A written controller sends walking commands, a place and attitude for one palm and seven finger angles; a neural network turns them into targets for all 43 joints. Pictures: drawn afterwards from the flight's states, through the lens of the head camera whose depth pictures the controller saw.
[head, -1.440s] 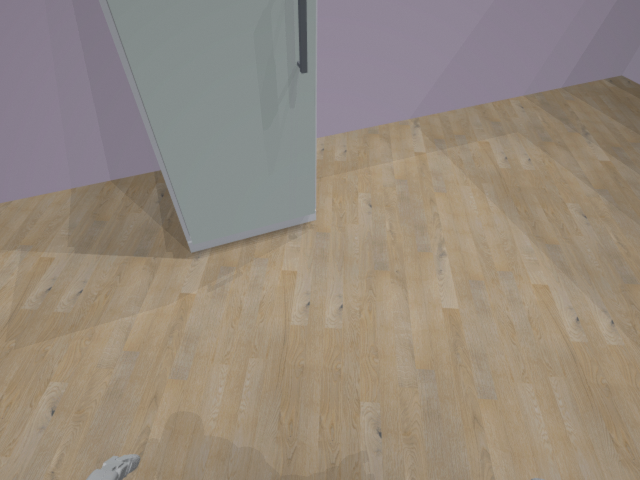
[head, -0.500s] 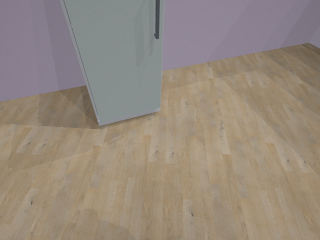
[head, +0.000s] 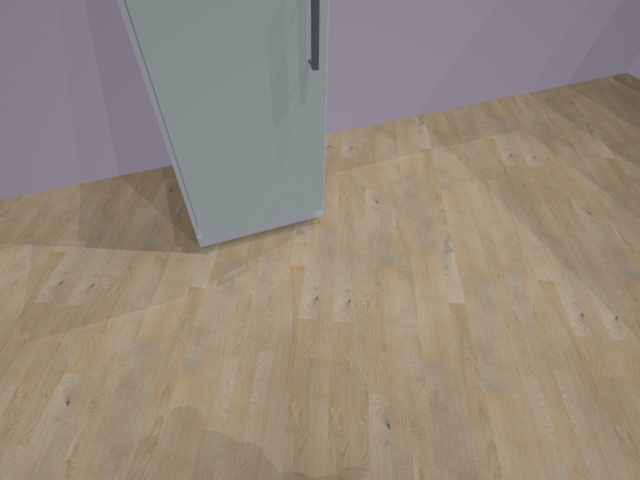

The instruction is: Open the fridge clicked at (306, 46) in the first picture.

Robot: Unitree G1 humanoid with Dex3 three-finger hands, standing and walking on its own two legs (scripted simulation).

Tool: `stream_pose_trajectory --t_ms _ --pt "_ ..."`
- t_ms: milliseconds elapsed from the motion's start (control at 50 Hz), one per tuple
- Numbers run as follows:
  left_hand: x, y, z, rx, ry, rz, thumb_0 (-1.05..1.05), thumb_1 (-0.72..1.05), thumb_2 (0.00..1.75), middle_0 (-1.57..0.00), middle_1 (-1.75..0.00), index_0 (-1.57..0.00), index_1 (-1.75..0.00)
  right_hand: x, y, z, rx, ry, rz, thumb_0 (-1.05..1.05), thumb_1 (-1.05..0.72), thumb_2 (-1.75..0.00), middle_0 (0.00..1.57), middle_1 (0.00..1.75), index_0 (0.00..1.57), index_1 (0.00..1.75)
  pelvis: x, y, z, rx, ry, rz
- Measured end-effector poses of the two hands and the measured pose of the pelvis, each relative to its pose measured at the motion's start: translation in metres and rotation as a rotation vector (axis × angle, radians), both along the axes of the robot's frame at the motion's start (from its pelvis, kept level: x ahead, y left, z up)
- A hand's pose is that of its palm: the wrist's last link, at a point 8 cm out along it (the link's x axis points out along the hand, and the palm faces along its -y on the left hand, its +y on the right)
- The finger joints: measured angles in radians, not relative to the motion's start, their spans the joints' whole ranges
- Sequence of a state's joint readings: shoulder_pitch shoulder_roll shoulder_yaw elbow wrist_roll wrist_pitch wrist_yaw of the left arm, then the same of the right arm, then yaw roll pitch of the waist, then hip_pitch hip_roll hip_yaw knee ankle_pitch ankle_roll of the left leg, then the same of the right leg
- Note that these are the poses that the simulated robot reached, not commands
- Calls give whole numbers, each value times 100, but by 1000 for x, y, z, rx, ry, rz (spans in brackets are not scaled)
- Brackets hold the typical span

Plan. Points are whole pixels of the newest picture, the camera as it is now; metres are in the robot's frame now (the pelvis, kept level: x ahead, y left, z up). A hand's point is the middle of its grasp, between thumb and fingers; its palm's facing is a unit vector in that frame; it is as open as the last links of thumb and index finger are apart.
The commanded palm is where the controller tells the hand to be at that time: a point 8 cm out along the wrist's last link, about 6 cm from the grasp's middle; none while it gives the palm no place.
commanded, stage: walk to a spot facing it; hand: right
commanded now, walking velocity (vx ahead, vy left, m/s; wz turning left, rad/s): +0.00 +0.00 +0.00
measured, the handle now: (312, 11) +1.22 +0.09 +0.10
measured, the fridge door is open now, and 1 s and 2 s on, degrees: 0 0 0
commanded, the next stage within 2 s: turn to face it in 1.00 s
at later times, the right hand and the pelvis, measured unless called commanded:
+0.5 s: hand out of the picture +0.02 -0.24 -0.20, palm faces +0.09 +0.98 -0.15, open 7.4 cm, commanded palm none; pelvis +0.08 -0.06 -0.02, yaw -4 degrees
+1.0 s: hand (470, 343) +0.41 -0.26 -0.20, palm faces +0.11 +0.98 -0.15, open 7.4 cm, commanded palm none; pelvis +0.32 -0.09 -0.03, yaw -5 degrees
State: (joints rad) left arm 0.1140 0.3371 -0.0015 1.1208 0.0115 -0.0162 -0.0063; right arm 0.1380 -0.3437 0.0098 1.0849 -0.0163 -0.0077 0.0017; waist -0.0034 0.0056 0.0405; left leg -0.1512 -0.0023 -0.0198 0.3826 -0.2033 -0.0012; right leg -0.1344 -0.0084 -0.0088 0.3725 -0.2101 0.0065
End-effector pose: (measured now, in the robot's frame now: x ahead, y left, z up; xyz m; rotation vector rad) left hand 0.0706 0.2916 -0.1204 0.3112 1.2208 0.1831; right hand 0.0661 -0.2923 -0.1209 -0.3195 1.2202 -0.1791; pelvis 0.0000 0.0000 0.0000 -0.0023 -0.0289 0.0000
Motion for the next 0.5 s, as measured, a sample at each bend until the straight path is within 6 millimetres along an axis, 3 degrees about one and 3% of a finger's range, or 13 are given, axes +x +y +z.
stream_pose_trajectory --t_ms 160,240,360,440,500 --pt "12 -4 0 -3 -18 -8 0 91 90 -21 -30 -20 -29 7 -1 1 -5 -13 -5 0 -90 -90 20 30 20 30 5 -1 0 0 0 -2" --pt "10 -16 -7 -26 7 -14 0 91 90 -20 -30 -20 -29 2 7 -7 23 -3 -28 0 -90 -90 20 30 20 30 14 -3 -3 7 5 -13" --pt "5 -51 -16 -60 106 -27 0 91 90 -20 -30 -20 -29 -27 16 -30 116 53 -121 0 -90 -90 20 30 20 30 41 -19 -8 31 19 -62" --pt "15 -82 -20 -64 130 -27 0 91 90 -20 -30 -20 -29 -51 12 -49 173 160 -185 0 -90 -90 20 30 20 30 64 -42 -17 35 15 -89" --pt "17 -104 -19 -70 123 13 0 91 90 -20 -30 -20 -29 -54 6 -52 197 259 -194 0 -90 -90 20 30 20 30 83 -58 -17 27 18 -68"
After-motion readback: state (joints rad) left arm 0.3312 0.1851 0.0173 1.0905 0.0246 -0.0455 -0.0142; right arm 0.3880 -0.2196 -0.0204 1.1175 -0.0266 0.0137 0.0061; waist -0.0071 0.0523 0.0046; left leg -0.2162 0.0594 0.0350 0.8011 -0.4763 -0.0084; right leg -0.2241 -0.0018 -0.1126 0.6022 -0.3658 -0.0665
